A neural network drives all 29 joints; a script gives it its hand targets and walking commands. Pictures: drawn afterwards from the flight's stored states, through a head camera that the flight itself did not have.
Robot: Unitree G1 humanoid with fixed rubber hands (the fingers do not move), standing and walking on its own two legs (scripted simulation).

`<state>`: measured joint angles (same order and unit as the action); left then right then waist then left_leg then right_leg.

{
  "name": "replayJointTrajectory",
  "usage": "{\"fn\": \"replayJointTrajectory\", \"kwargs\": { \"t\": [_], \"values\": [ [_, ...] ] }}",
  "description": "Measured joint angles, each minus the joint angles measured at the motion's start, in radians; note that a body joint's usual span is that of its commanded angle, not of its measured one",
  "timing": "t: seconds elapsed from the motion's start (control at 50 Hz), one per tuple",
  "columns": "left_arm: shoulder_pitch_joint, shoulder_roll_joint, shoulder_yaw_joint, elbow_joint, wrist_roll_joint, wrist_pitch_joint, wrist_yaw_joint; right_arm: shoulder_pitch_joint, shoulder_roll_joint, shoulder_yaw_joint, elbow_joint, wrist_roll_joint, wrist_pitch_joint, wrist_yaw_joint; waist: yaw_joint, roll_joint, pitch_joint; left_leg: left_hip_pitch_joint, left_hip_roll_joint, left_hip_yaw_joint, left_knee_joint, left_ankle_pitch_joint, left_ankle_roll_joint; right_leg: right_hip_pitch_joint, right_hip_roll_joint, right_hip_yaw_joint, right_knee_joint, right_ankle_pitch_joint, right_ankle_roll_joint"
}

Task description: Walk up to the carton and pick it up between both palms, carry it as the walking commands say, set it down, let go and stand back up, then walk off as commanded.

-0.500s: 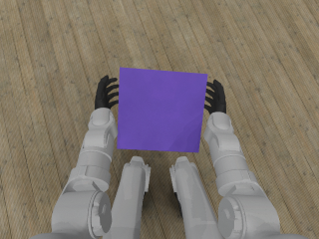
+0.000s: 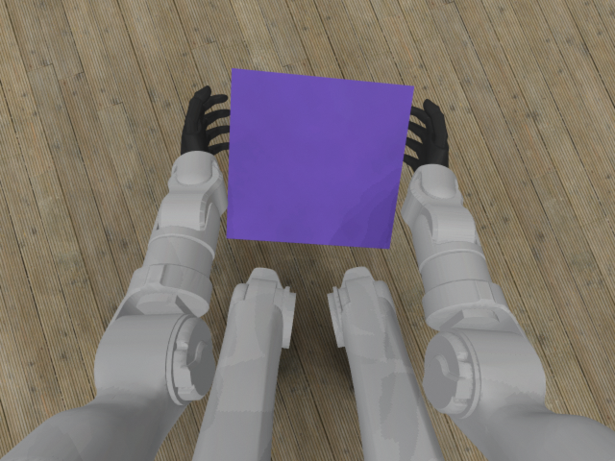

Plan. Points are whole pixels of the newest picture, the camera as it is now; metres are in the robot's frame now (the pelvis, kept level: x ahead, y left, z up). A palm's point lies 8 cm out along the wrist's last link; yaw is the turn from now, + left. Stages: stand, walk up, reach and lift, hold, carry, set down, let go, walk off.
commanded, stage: set down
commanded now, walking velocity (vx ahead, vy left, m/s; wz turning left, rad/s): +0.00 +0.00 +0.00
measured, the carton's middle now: (309, 156) +0.49 +0.00 -0.21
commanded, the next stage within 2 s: none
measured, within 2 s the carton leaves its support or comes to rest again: neither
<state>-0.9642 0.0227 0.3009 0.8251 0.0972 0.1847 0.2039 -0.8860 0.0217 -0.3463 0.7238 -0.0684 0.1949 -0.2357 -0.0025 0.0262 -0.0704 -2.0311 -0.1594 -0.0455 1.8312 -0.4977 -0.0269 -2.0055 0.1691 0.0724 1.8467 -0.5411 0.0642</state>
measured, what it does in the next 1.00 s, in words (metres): lowers itself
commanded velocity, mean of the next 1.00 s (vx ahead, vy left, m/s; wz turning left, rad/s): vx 0.00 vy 0.00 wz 0.00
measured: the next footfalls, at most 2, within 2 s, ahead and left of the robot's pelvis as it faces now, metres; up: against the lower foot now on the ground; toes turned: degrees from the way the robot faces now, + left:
none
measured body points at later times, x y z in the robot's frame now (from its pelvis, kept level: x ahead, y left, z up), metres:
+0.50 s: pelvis -0.01 +0.00 -0.06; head +0.30 +0.00 +0.27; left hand +0.50 +0.14 -0.19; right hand +0.48 -0.15 -0.20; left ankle +0.12 +0.10 -0.44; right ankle +0.11 -0.12 -0.44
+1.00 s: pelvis -0.01 +0.00 -0.10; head +0.32 -0.01 +0.20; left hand +0.52 +0.16 -0.24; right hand +0.51 -0.14 -0.25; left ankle +0.12 +0.10 -0.44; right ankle +0.11 -0.12 -0.44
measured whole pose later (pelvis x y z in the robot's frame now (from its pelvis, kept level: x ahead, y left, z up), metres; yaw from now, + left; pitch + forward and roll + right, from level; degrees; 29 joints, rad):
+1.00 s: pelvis -0.01 +0.00 -0.10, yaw +0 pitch +34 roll -1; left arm -1.28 0.18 0.26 0.99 0.01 0.19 0.19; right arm -1.21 -0.07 -0.36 0.86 -0.02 0.16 -0.20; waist 0.00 0.03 0.26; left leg -2.23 -0.16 -0.01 2.19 -0.54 -0.03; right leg -2.20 0.18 0.03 2.20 -0.59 0.08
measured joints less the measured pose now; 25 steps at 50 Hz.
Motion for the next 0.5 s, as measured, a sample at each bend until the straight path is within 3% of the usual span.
{"fn": "replayJointTrajectory", "kwargs": {
  "t": [0.06, 0.14, 0.24, 0.3, 0.5],
  "values": [
    [0.000, 0.014, -0.008, 0.003, -0.017, -0.005, 0.000, -0.020, -0.004, 0.019, 0.007, 0.003, 0.006, -0.016, 0.001, -0.002, 0.005, -0.026, -0.002, 0.005, 0.027, -0.008, -0.002, -0.027, 0.002, 0.000, 0.030, -0.009, 0.000],
    [-0.005, 0.021, -0.019, -0.003, -0.039, -0.004, 0.040, -0.044, -0.004, 0.026, 0.021, 0.008, 0.003, -0.014, 0.002, -0.020, 0.011, -0.056, -0.003, 0.004, 0.061, -0.019, -0.010, -0.060, 0.005, -0.006, 0.067, -0.018, -0.005],
    [-0.034, 0.053, -0.020, 0.021, -0.042, -0.009, 0.026, -0.085, -0.002, 0.019, 0.055, -0.013, -0.011, -0.008, -0.011, -0.026, 0.026, -0.096, -0.012, -0.009, 0.094, -0.018, -0.022, -0.097, 0.001, -0.024, 0.097, -0.020, -0.010],
    [-0.050, 0.074, -0.050, 0.024, -0.057, -0.009, 0.018, -0.095, -0.014, 0.036, 0.047, 0.026, -0.013, -0.013, -0.010, -0.019, 0.053, -0.109, -0.013, -0.020, 0.117, -0.019, -0.025, -0.107, 0.002, -0.038, 0.110, -0.018, -0.011],
    [-0.155, 0.099, -0.050, 0.097, -0.061, -0.015, 0.004, -0.167, -0.058, 0.037, 0.110, 0.045, -0.036, -0.008, -0.008, -0.011, 0.127, -0.165, -0.008, 0.002, 0.178, -0.013, -0.019, -0.164, 0.013, -0.027, 0.175, -0.013, 0.006]
  ]
}}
